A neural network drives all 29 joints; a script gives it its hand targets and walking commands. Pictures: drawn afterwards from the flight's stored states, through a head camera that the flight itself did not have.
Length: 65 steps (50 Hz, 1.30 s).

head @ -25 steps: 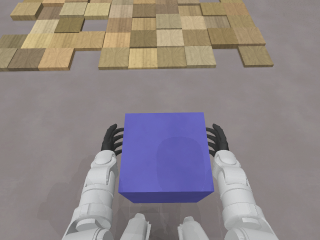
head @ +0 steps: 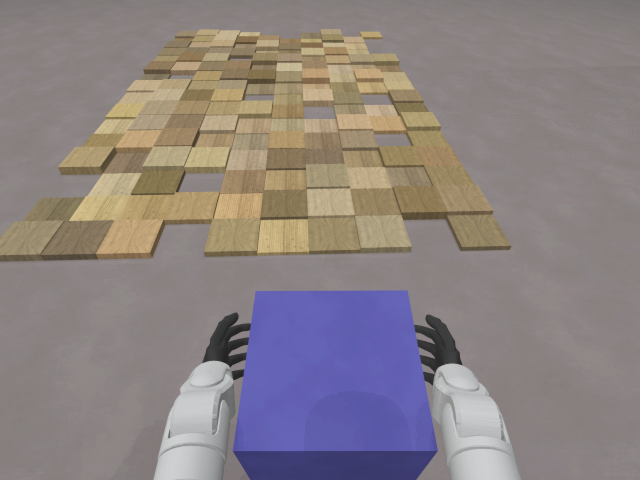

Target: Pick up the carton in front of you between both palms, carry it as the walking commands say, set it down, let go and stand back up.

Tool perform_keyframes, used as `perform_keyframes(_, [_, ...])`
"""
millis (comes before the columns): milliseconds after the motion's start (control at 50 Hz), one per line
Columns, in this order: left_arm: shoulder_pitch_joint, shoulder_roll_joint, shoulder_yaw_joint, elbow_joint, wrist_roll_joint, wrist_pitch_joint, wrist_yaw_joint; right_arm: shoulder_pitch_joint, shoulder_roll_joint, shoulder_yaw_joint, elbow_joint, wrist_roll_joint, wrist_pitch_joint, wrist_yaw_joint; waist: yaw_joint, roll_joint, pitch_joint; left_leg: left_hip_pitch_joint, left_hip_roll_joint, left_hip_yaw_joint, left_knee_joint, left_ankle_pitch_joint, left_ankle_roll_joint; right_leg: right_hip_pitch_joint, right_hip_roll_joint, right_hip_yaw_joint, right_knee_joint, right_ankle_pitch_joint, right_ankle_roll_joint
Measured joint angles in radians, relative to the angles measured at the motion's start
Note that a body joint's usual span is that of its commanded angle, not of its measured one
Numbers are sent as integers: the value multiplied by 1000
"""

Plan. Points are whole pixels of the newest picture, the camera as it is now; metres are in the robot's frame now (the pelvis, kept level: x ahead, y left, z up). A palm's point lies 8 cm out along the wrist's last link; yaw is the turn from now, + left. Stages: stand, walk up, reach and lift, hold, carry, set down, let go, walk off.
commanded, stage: reach and lift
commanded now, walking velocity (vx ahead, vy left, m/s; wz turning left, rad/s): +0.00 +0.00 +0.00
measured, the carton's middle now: (331, 398) +0.28 +0.00 -0.06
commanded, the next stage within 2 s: hold in 1.02 s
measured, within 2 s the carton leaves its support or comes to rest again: neither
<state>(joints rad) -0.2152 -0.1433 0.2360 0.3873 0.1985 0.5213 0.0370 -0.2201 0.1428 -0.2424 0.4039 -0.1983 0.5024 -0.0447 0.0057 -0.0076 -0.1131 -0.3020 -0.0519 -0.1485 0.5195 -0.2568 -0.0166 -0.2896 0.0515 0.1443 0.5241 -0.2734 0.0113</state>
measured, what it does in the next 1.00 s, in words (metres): stands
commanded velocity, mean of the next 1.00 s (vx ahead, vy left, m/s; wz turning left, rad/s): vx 0.00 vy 0.00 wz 0.00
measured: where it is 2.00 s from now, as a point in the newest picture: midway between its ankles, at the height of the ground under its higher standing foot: outside the picture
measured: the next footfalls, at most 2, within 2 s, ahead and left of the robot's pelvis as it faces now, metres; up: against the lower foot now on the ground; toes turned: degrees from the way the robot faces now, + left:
none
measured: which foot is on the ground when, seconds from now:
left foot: down 0.00-1.00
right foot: down 0.00-1.00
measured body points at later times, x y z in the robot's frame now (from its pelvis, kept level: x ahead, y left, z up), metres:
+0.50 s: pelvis -0.02 +0.00 +0.00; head -0.04 +0.00 +0.45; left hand +0.29 +0.15 +0.02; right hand +0.29 -0.15 +0.02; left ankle +0.01 +0.13 -0.74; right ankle +0.00 -0.13 -0.74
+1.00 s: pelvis +0.00 +0.00 +0.01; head -0.04 +0.00 +0.46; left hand +0.30 +0.15 +0.03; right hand +0.30 -0.15 +0.03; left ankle +0.01 +0.13 -0.74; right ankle +0.00 -0.13 -0.74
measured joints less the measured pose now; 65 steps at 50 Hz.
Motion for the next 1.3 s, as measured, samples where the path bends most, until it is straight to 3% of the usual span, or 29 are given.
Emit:
perform_keyframes(120, [-41,-7,18,7,52,74,-21,-37,7,-24,-2,-55,79,24,-5,2,42,97,3,4,-51,25,2,95,-4,3,-49,25,0])
perform_keyframes(240, [-88,-18,56,21,87,93,-38,-80,17,-59,9,-88,98,39,-3,3,88,105,4,9,-40,30,1,102,-3,4,-35,30,2])
perform_keyframes(560, [-99,-22,60,-19,90,108,-45,-98,21,-60,-25,-91,115,46,-3,3,109,130,8,11,-73,46,1,127,-7,-1,-71,47,2])
perform_keyframes(1160, [-9,0,-43,-177,47,215,-32,-6,1,42,-187,-50,225,34,-3,4,99,235,16,12,-164,67,3,232,-14,-6,-163,68,-3])
perform_keyframes(1300, [-43,-7,-18,-149,68,242,-43,-39,8,15,-161,-70,253,44,-5,3,110,249,16,14,-159,69,3,246,-14,-8,-157,70,-3])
